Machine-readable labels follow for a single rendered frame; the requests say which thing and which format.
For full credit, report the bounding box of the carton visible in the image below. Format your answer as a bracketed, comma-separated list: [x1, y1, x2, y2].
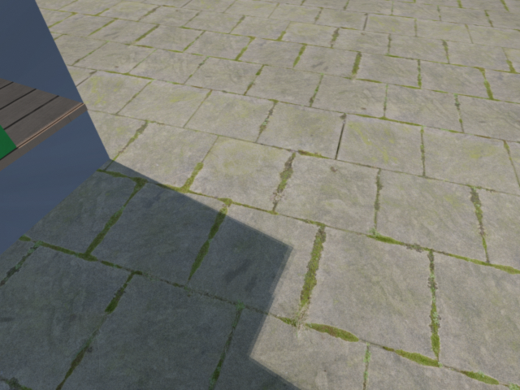
[0, 125, 16, 159]

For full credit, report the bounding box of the table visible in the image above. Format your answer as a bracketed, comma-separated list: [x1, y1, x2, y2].
[0, 78, 88, 171]

